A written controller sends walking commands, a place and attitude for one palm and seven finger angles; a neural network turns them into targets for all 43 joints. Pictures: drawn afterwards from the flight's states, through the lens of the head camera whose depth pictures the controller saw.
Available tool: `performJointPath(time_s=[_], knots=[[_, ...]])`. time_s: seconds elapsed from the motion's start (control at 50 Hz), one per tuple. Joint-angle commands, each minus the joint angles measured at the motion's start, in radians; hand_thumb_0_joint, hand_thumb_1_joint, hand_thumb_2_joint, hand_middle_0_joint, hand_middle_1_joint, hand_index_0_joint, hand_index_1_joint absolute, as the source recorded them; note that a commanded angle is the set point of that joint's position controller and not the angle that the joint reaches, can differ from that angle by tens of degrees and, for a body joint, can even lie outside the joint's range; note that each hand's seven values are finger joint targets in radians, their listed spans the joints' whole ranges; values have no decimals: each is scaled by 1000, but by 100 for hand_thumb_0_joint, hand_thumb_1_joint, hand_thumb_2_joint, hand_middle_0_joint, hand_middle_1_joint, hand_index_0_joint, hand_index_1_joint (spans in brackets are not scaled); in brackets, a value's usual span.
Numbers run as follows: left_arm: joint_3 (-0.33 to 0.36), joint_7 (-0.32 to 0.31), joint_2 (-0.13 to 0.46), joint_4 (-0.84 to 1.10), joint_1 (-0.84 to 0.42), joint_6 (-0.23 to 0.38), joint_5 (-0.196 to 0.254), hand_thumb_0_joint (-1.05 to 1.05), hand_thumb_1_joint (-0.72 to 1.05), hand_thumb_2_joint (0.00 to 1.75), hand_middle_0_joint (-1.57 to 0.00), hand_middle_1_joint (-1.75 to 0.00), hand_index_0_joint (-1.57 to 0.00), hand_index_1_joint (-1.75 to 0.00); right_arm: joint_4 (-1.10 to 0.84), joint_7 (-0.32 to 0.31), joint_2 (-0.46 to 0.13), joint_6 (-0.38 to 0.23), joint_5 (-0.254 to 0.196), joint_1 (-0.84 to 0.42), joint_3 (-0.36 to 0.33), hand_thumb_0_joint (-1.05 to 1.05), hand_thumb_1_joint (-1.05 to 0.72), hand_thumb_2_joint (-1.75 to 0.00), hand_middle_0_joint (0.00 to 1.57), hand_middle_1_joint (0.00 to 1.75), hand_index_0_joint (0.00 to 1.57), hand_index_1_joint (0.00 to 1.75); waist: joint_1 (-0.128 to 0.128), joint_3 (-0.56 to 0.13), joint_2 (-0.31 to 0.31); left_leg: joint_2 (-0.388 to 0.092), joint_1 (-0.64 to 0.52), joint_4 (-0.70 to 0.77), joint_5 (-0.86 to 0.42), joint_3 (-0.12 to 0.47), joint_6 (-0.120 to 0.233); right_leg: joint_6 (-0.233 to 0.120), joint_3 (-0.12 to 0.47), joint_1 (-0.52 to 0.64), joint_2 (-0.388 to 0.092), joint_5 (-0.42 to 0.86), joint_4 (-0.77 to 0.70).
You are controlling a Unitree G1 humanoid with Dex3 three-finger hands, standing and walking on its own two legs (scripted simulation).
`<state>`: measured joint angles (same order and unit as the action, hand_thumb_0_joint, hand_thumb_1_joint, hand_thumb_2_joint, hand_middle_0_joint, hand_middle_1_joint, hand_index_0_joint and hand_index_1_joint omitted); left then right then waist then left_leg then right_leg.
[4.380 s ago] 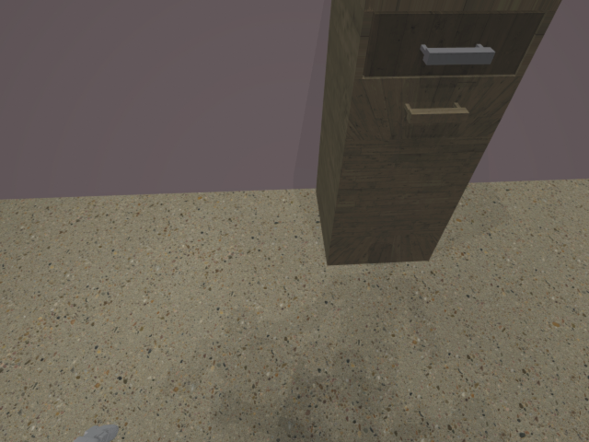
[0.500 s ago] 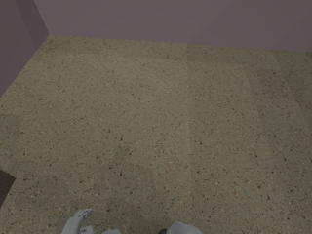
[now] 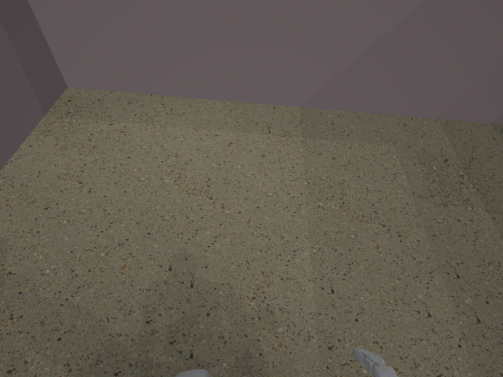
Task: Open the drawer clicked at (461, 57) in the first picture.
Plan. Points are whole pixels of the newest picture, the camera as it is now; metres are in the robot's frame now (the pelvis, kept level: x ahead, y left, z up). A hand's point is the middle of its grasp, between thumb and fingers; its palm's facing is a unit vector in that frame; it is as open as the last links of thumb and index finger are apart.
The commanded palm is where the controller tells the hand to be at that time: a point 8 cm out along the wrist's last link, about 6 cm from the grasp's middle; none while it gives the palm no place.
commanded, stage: walk to a spot facing it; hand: left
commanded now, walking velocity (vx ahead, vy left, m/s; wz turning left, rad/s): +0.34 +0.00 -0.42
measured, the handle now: out of the picture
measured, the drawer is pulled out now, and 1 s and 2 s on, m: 0.00 0.00 0.00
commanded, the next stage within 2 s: turn to face it in 0.26 s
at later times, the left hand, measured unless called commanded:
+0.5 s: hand (222, 254) +0.38 +0.11 -0.16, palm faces -0.24 -0.94 -0.25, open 7.4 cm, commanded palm none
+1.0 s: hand (179, 278) +0.32 +0.19 -0.18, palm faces +0.11 -0.97 -0.20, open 7.4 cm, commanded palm none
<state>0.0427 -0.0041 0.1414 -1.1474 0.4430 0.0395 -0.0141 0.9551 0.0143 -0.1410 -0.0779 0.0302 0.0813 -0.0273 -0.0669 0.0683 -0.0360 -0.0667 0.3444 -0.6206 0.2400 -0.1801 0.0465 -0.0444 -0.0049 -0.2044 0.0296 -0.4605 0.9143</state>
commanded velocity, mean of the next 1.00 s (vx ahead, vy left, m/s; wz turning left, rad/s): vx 0.08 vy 0.00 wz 0.22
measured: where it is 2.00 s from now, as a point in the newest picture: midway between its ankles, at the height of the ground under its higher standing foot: outside the picture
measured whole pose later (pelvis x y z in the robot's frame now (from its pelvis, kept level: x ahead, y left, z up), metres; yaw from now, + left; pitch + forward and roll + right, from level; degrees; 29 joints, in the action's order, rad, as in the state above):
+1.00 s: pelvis +0.25 -0.01 +0.00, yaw +4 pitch +0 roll -3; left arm 0.09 -0.02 0.24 -0.95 0.16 -0.06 -0.02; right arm 0.93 0.00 -0.19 0.01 0.03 0.24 -0.06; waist 0.03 0.07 -0.04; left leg -0.03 0.38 -0.65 0.28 -0.11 0.08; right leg 0.07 -0.10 -0.51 -0.09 -0.44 1.14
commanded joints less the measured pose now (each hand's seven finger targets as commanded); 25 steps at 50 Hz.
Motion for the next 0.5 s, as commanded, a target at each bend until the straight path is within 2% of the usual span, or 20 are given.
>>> performJointPath(time_s=[0.0, 0.04, 0.08, 0.12, 0.14, 0.22, 0.24, 0.3, 0.34, 0.36, 0.38, 0.4, 0.42, 0.44, 0.46, 0.48], knots=[[31, 16, 88, 116, -137, 22, -10, 0, 90, 90, -20, -30, -20, -30, 42, -35, -140, 2, -5, 262, -39, 0, -90, -90, 20, 30, 20, 30, 122, 2, 71, -379, -257, 408, -12, 384, 101, 14, 35, -440, -136, 92, 381], [32, 20, 32, 101, -74, -10, -19, 0, 90, 90, -20, -30, -20, -30, 44, -39, -112, -7, -4, 221, -33, 0, -90, -90, 20, 30, 20, 30, 66, 15, 115, -317, -168, 423, -41, 221, 68, 27, 21, -389, -147, 151, 339], [41, 23, 17, 113, -70, -32, -23, 0, 90, 90, -20, -30, -20, -30, 42, -40, -92, -11, -3, 225, -39, 0, -90, -90, 20, 30, 20, 30, 50, 27, 135, -279, -90, 447, -30, 125, 60, 39, 0, -372, -156, 215, 298], [48, 31, 18, 135, -94, -41, -24, 0, 90, 90, -20, -30, -20, -30, 43, -41, -104, -16, -6, 237, -40, 0, -90, -90, 20, 30, 20, 30, 43, 39, 143, -270, -115, 462, -62, 81, 62, 54, -9, -424, -164, 278, 263], [50, 35, 22, 148, -119, -46, -23, 0, 90, 90, -20, -30, -20, -30, 47, -41, -113, -16, -8, 243, -40, 0, -90, -90, 20, 30, 20, 30, 43, 49, 152, -267, -137, 460, -92, 50, 63, 62, -18, -453, -168, 305, 234], [48, 46, 33, 209, -272, -47, -21, 0, 90, 90, -20, -30, -20, -30, 67, -40, -141, -11, -6, 314, -49, 0, -90, -90, 20, 30, 20, 30, 82, 66, 151, -266, -256, 424, -251, -27, 60, 72, -82, -481, -164, 338, 9], [46, 48, 34, 224, -316, -45, -21, 0, 90, 90, -20, -30, -20, -30, 74, -41, -145, -8, -4, 340, -48, 0, -90, -90, 20, 30, 20, 30, 100, 73, 155, -269, -275, 407, -301, -38, 58, 68, -97, -463, -154, 325, -49], [42, 48, 40, 254, -386, -39, -17, 0, 90, 90, -20, -30, -20, -30, 85, -39, -157, 5, 3, 376, -53, 0, -90, -90, 20, 30, 20, 30, 121, 77, 173, -285, -334, 343, -432, -77, 48, 45, -137, -415, -114, 287, -169], [42, 46, 55, 255, -359, -31, -18, 0, 90, 90, -20, -30, -20, -30, 80, -40, -175, 11, 3, 366, -56, 0, -90, -90, 20, 30, 20, 30, 96, 39, 178, -290, -369, 239, -644, -107, 39, 16, -157, -324, -71, 249, -241], [39, 39, 68, 234, -291, -20, -21, 0, 90, 90, -20, -30, -20, -30, 83, -40, -184, 14, 0, 362, -54, 0, -90, -90, 20, 30, 20, 30, 68, -23, 176, -282, -372, 133, -765, -107, 30, 0, -172, -199, -39, 255, -295], [40, 30, 94, 191, -171, -6, -27, 0, 90, 90, -20, -30, -20, -30, 85, -37, -186, 17, -6, 359, -49, 0, -90, -90, 20, 30, 20, 30, 14, -109, 145, -242, -321, -28, -776, -119, 0, -7, -193, 8, -11, 346, -389], [54, 15, 171, 145, -43, 11, -29, 0, 90, 90, -20, -30, -20, -30, 87, -27, -151, 18, -20, 371, -38, 0, -90, -90, 20, 30, 20, 30, -44, -214, 21, -196, -112, -238, -553, -106, -37, -30, -80, 304, -127, 565, -408], [74, -2, 276, 110, 66, 24, -20, 0, 90, 90, -20, -30, -20, -30, 69, -30, -68, 15, -35, 400, -24, 0, -90, -90, 20, 30, 20, 30, -62, -366, -195, -30, 156, -553, 301, -73, -88, -162, 299, 562, -459, 1024, -376], [64, -6, 306, 109, 58, 18, 5, 0, 90, 90, -20, -30, -20, -30, 52, -44, -87, 24, -34, 355, -24, 0, -90, -90, 20, 30, 20, 30, -53, -355, -77, -27, 160, -667, 417, 91, -75, -216, 246, 468, -513, 1294, -401], [59, -10, 294, 136, -23, 21, 1, 0, 90, 90, -20, -30, -20, -30, 60, -45, -72, 33, -33, 385, -23, 0, -90, -90, 20, 30, 20, 30, -16, -393, -180, -40, 166, -712, 365, 173, -78, -201, 256, 424, -503, 1140, -442], [47, -15, 254, 159, -101, 15, 3, 0, 90, 90, -20, -30, -20, -30, 68, -44, -93, 47, -29, 364, -28, 0, -90, -90, 20, 30, 20, 30, -2, -296, -157, -55, 173, -730, 315, 175, -81, -180, 230, 299, -489, 947, -507]])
